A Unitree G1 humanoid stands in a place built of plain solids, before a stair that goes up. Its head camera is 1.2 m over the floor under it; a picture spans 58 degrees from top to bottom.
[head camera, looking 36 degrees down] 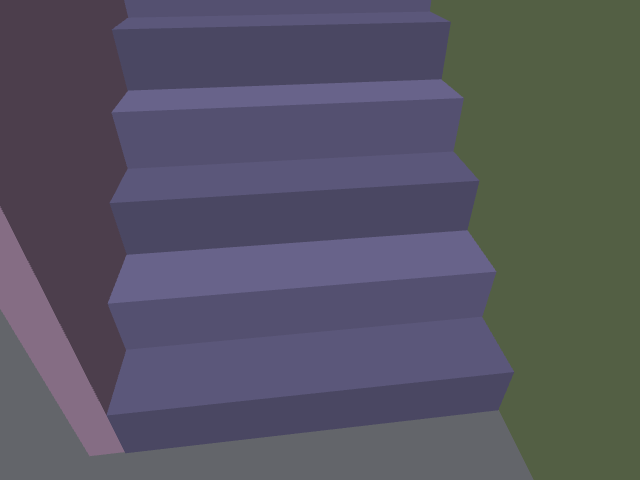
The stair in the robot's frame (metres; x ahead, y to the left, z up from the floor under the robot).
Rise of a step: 0.19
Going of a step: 0.22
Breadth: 1.10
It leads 7 degrees to the left of straight ahead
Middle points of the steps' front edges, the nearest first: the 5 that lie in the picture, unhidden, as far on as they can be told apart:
0.70 0.00 0.19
0.91 0.03 0.38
1.12 0.05 0.56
1.34 0.08 0.75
1.55 0.10 0.94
